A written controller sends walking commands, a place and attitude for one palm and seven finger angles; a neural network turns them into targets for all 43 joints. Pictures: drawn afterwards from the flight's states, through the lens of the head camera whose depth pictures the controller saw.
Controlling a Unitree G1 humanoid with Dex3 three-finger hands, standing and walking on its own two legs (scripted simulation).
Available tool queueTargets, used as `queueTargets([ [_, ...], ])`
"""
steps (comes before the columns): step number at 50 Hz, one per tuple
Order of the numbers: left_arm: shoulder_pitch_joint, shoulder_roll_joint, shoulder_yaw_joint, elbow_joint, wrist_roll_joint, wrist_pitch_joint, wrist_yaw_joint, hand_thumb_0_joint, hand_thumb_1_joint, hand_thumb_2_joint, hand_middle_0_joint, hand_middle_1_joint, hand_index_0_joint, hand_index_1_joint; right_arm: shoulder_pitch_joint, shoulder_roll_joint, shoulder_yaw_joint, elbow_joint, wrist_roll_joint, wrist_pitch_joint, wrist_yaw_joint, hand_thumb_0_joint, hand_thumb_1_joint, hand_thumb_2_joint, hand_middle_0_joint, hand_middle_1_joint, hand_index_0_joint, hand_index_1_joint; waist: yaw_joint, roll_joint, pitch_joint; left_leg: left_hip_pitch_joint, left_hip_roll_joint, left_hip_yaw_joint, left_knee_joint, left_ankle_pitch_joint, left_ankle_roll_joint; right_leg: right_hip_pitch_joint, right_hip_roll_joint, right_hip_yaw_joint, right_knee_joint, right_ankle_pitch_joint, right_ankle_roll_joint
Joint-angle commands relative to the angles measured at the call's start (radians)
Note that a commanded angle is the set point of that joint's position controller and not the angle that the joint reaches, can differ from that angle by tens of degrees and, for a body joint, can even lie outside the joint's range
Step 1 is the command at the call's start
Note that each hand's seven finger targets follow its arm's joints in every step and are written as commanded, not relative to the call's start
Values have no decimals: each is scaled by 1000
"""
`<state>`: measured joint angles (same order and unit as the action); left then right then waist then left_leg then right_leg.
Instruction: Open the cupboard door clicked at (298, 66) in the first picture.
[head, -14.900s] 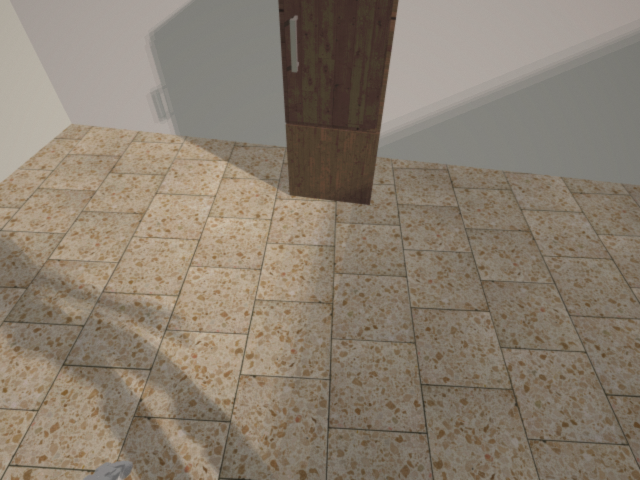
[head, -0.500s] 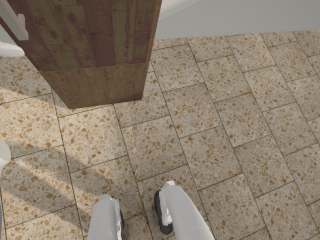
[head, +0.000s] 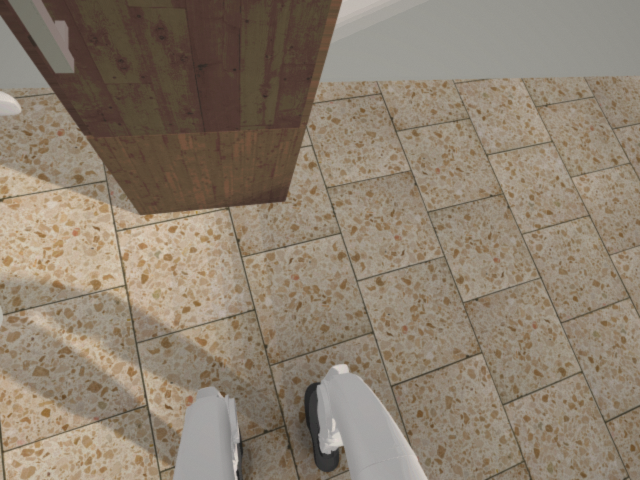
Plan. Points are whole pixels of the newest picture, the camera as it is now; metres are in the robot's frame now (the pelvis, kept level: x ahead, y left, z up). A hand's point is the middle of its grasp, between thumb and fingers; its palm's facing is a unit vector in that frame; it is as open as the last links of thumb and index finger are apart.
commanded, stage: move the hooked fingers beside the handle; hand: left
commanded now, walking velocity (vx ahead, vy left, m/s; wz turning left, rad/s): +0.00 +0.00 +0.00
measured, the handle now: out of the picture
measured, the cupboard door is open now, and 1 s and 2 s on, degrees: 0 0 1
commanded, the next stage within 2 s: slide the fingers in behind the handle in 0.70 s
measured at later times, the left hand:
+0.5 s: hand out of the picture +0.57 +0.28 +0.07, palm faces +0.08 -1.00 -0.03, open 14.0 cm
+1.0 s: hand out of the picture +0.55 +0.28 +0.07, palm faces +0.05 -1.00 -0.02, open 14.0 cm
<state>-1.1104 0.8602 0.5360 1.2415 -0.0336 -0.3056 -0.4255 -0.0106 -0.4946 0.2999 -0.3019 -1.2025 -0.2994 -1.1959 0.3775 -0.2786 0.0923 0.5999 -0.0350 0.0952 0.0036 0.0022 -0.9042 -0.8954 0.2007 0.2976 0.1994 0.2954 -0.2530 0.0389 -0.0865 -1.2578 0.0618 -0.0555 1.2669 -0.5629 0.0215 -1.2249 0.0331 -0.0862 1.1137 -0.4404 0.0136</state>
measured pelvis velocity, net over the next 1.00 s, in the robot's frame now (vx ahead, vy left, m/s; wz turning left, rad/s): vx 0.00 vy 0.00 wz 0.00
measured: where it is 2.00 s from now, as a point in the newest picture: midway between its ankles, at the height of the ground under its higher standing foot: (278, 458)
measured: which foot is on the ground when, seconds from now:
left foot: down 0.00-1.00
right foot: down 0.00-1.00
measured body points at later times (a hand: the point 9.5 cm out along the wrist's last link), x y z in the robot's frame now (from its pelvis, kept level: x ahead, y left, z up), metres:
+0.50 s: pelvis +0.00 +0.00 +0.00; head +0.21 +0.04 +0.39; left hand +0.56 +0.33 +0.07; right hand -0.03 -0.25 -0.09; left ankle +0.00 +0.10 -0.63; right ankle +0.04 -0.14 -0.63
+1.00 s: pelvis +0.00 +0.00 +0.00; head +0.20 +0.05 +0.40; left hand +0.55 +0.33 +0.07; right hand -0.01 -0.26 -0.09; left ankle +0.00 +0.10 -0.63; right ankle +0.04 -0.14 -0.63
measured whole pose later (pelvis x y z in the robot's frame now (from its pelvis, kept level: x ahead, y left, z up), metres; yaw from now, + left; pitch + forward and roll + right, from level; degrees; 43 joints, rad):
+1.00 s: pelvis +0.00 +0.00 +0.00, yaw +0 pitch +31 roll -7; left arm -1.09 0.83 0.53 1.23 -0.03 -0.29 -0.41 -0.01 -0.49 0.30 -0.30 -1.20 -0.30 -1.20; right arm 0.37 -0.28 0.09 0.59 -0.04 0.08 0.01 0.00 -0.90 -0.90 0.20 0.30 0.20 0.30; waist -0.25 0.04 -0.09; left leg -1.25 0.06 -0.06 1.27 -0.56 0.03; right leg -1.22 0.03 -0.08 1.11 -0.44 0.02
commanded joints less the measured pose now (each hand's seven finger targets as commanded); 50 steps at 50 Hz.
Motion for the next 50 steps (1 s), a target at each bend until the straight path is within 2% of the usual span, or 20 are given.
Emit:
queueTargets([
  [1, -395, 233, -7, -186, -29, -41, -5, 0, -500, 300, -300, -1200, -300, -1200, 258, -220, -69, 6, 0, -3, -19, 0, -900, -900, 200, 300, 200, 300, -30, 285, -562, 555, 3, -61, -126, 598, -6, 182, 35, 4, -86, 298, -28],
  [3, -423, 257, 7, -182, -25, -40, 7, 0, -500, 300, -300, -1200, -300, -1200, 256, -220, -65, 7, -2, -7, -21, 0, -900, -900, 200, 300, 200, 300, -35, 260, -551, 513, 2, -57, -123, 549, 0, 196, 36, 6, -86, 280, -27],
  [5, -436, 309, 40, -210, -13, -58, 21, 0, -500, 300, -300, -1200, -300, -1200, 255, -220, -63, 1, -4, -11, -22, 0, -900, -900, 200, 300, 200, 300, -19, 305, -576, 526, 0, -58, -121, 563, -4, 193, 34, 10, -74, 282, -34],
  [7, -451, 308, 31, -233, 1, -72, 35, 0, -500, 300, -300, -1200, -300, -1200, 256, -215, -61, 6, -9, -12, -18, 0, -900, -900, 200, 300, 200, 300, -13, 352, -602, 568, 2, -65, -119, 613, -18, 183, 33, 5, -66, 294, -37],
  [11, -437, 300, 35, -237, 5, -80, 45, 0, -500, 300, -300, -1200, -300, -1200, 257, -216, -65, 1, -10, -9, -12, 0, -900, -900, 200, 300, 200, 300, -13, 358, -623, 609, 7, -71, -120, 659, -25, 174, 34, 2, -68, 302, -35],
  [12, -403, 294, 35, -217, 8, -71, 42, 0, -500, 300, -300, -1200, -300, -1200, 258, -216, -64, -3, -10, -6, -10, 0, -900, -900, 200, 300, 200, 300, -5, 330, -624, 593, 6, -71, -122, 648, -23, 193, 35, 1, -69, 302, -35],
  [14, -383, 277, 21, -172, 4, -48, 35, 0, -500, 300, -300, -1200, -300, -1200, 256, -216, -62, -7, -5, -4, -10, 0, -900, -900, 200, 300, 200, 300, -20, 275, -579, 530, 3, -57, -125, 589, -6, 218, 37, 5, -80, 300, -29],
  [18, -390, 313, 36, -149, 4, -28, 22, 0, -500, 300, -300, -1200, -300, -1200, 256, -219, -57, -13, -2, -3, -18, 0, -900, -900, 200, 300, 200, 300, -22, 241, -560, 453, -2, -46, -124, 526, 7, 246, 36, 11, -78, 292, -26],
  [21, -424, 352, 62, -214, 2, -58, 22, 0, -500, 300, -300, -1200, -300, -1200, 263, -220, -59, -13, -6, -5, -18, 0, -900, -900, 200, 300, 200, 300, -15, 279, -614, 493, 0, -51, -117, 574, 0, 246, 35, 14, -66, 319, -29],
  [22, -404, 361, 72, -235, 4, -69, 22, 0, -500, 300, -300, -1200, -300, -1200, 263, -217, -62, -13, -8, -6, -16, 0, -900, -900, 200, 300, 200, 300, 1, 312, -645, 524, 1, -52, -115, 606, -6, 252, 35, 14, -62, 331, -31],
  [25, -353, 343, 87, -255, -15, -84, 14, 0, -500, 300, -300, -1200, -300, -1200, 267, -218, -71, -12, -7, -6, -7, 0, -900, -900, 200, 300, 200, 300, 9, 318, -672, 579, 4, -58, -114, 671, -13, 248, 39, 12, -64, 360, -34],
  [29, -314, 303, 46, -158, -21, -31, -10, 0, -500, 300, -300, -1200, -300, -1200, 253, -218, -63, -16, 5, 1, -11, 0, -900, -900, 200, 300, 200, 300, -11, 219, -544, 434, -3, -30, -124, 534, 12, 289, 40, 21, -88, 329, -22],
  [32, -364, 300, 23, -189, -8, -29, -10, 0, -500, 300, -300, -1200, -300, -1200, 257, -217, -63, -7, 3, -1, -16, 0, -900, -900, 200, 300, 200, 300, -12, 295, -557, 493, -2, -41, -127, 558, 4, 233, 36, 13, -82, 310, -26],
  [35, -386, 322, 55, -269, -23, -69, -2, 0, -500, 300, -300, -1200, -300, -1200, 262, -219, -71, -2, -3, -7, -17, 0, -900, -900, 200, 300, 200, 300, -6, 325, -624, 578, 5, -58, -120, 634, -10, 210, 38, 10, -72, 323, -32],
  [37, -377, 310, 62, -275, -36, -84, 0, 0, -500, 300, -300, -1200, -300, -1200, 257, -219, -73, 4, -5, -8, -14, 0, -900, -900, 200, 300, 200, 300, -2, 322, -639, 598, 5, -60, -118, 658, -17, 217, 37, 10, -76, 334, -32],
  [38, -374, 270, 37, -254, -41, -81, -2, 0, -500, 300, -300, -1200, -300, -1200, 251, -215, -72, 2, -3, -11, -11, 0, -900, -900, 200, 300, 200, 300, -10, 313, -618, 581, 4, -55, -118, 631, -13, 213, 40, 11, -81, 324, -30],
  [40, -379, 296, 50, -233, -36, -75, -3, 0, -500, 300, -300, -1200, -300, -1200, 249, -217, -69, 5, -1, -10, -12, 0, -900, -900, 200, 300, 200, 300, -9, 311, -596, 544, 1, -48, -115, 607, -5, 228, 38, 16, -78, 328, -32],
  [44, -346, 229, -12, -181, -21, -32, -2, 0, -500, 300, -300, -1200, -300, -1200, 245, -215, -65, -4, 1, -9, -13, 0, -900, -900, 200, 300, 200, 300, -20, 275, -541, 506, -1, -43, -132, 550, 1, 225, 37, 11, -91, 297, -27],
  [46, -370, 269, 16, -218, -19, -40, 6, 0, -500, 300, -300, -1200, -300, -1200, 248, -218, -66, -7, -1, -9, -17, 0, -900, -900, 200, 300, 200, 300, -8, 298, -578, 535, 0, -49, -131, 582, -4, 227, 36, 11, -83, 310, -29],
  [50, -402, 208, 0, -288, -37, -77, 25, 0, -500, 300, -300, -1200, -300, -1200, 252, -211, -77, 1, -8, -17, -10, 0, -900, -900, 200, 300, 200, 300, -14, 333, -634, 629, 6, -68, -126, 660, -21, 183, 38, 4, -78, 315, -36],
])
